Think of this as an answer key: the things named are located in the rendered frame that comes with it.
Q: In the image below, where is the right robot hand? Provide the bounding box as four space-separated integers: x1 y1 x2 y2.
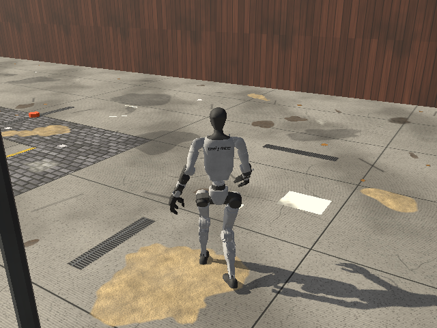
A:
234 174 249 187

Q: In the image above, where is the robot right forearm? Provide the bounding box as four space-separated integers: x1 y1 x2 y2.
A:
242 164 252 180

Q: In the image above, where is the robot head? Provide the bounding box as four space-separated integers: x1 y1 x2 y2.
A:
207 107 230 140

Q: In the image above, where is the left robot thigh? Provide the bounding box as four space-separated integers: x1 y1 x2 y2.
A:
195 189 210 229

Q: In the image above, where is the left robot upper arm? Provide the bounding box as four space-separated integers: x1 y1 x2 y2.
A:
184 137 205 176

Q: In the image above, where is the left robot hand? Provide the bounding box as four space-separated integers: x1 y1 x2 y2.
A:
169 194 184 215

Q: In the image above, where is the robot left forearm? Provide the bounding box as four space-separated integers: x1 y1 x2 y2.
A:
172 165 190 197

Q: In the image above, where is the right robot upper arm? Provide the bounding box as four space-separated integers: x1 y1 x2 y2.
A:
232 137 251 173

